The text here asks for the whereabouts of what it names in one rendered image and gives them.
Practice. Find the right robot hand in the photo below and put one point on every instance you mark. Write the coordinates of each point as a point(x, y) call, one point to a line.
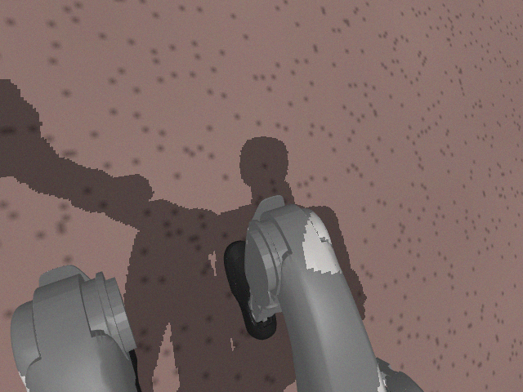
point(396, 381)

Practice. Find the right robot foot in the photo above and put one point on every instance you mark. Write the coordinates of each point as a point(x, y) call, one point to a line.
point(234, 266)

